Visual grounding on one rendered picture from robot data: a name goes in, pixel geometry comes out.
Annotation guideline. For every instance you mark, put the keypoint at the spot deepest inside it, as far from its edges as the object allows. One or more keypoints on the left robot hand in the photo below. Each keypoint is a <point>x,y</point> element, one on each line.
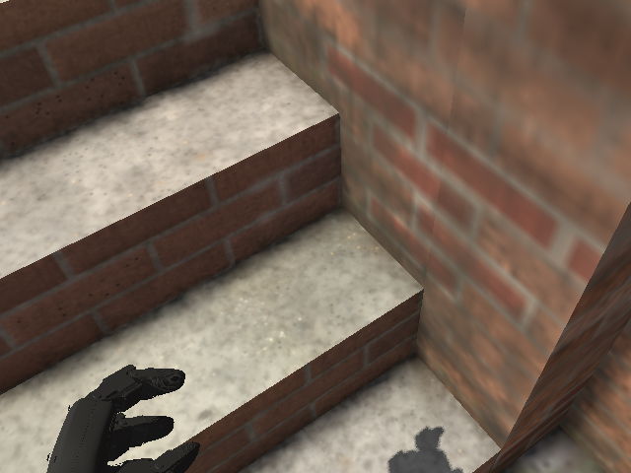
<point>94,434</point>

